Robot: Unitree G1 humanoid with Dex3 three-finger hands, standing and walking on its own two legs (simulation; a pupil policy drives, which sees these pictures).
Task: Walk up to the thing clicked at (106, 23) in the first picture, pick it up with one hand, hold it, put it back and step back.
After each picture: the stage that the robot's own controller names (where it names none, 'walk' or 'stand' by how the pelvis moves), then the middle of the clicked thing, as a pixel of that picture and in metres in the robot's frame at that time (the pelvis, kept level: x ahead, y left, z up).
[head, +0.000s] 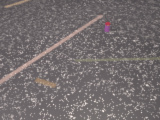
stand; (107, 27) +1.72 -0.28 -0.72
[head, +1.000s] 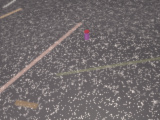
walk; (86, 34) +1.61 +0.11 -0.70
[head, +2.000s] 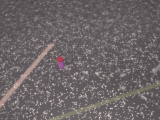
walk; (60, 62) +1.06 +0.31 -0.71
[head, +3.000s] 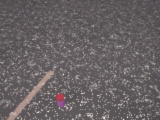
walk; (60, 100) +0.67 +0.23 -0.69
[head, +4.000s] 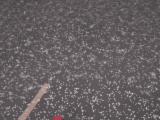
stand; out of the picture +0.43 +0.22 -0.69
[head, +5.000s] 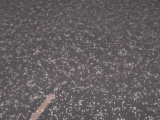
stand; out of the picture +0.40 +0.21 -0.72
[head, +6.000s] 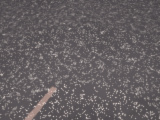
stand; out of the picture +0.41 +0.20 -0.72
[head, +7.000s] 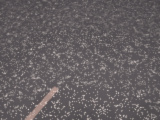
stand; out of the picture +0.43 +0.19 -0.72
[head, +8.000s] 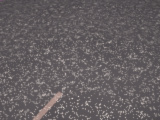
stand; out of the picture +0.44 +0.18 -0.72
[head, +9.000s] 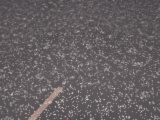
stand; out of the picture +0.45 +0.17 -0.73
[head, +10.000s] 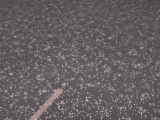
stand; out of the picture +0.45 +0.17 -0.73
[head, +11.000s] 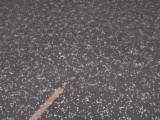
stand; out of the picture +0.44 +0.17 -0.73
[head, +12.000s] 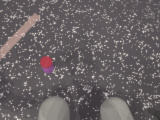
go down; (47, 65) +0.50 +0.19 -0.43
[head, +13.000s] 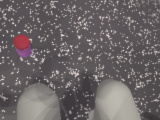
go down; (23, 46) +0.52 +0.24 -0.30
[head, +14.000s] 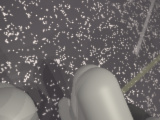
close in; out of the picture +0.49 +0.29 -0.23
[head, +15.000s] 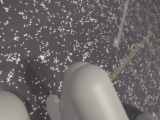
close; out of the picture +0.49 +0.31 -0.23
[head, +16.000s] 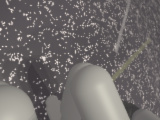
lift; out of the picture +0.43 +0.25 -0.23
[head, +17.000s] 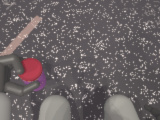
lift; (33, 75) +0.35 +0.19 -0.04
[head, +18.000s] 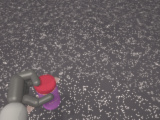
hold; (48, 92) +0.32 +0.15 +0.01
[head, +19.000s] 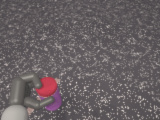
hold; (49, 94) +0.32 +0.14 +0.00
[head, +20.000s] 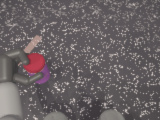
crouch; (37, 69) +0.41 +0.16 -0.07
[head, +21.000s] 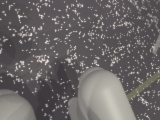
lower; out of the picture +0.48 +0.27 -0.17
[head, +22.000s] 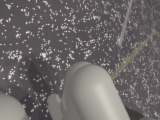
lower; out of the picture +0.46 +0.30 -0.23
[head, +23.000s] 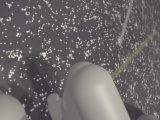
lower; out of the picture +0.45 +0.30 -0.23
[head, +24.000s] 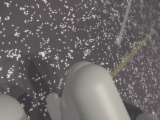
lower; out of the picture +0.46 +0.30 -0.23
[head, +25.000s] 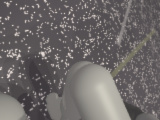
lower; out of the picture +0.46 +0.30 -0.24
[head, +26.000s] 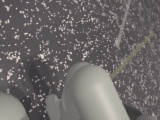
open; out of the picture +0.46 +0.28 -0.24
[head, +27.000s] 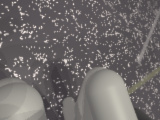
stand; out of the picture +0.48 +0.26 -0.25
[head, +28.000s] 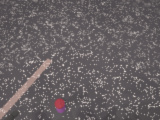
stand; (60, 105) +0.44 +0.15 -0.60
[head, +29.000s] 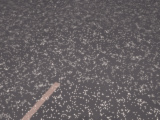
stand; out of the picture +0.43 +0.16 -0.66
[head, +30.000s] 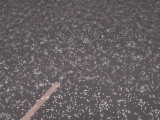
stand; out of the picture +0.42 +0.15 -0.66
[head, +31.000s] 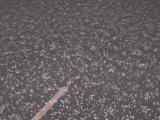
stand; out of the picture +0.44 +0.14 -0.72
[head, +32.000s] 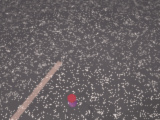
walk; (72, 100) +0.53 +0.12 -0.69
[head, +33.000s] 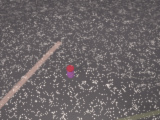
walk; (70, 71) +0.81 +0.12 -0.69
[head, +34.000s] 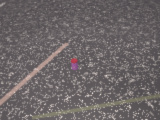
stand; (74, 64) +1.11 +0.18 -0.70
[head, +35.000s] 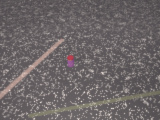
stand; (70, 61) +1.09 +0.16 -0.72
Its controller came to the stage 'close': yes
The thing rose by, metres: 0.71
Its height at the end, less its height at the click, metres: +0.00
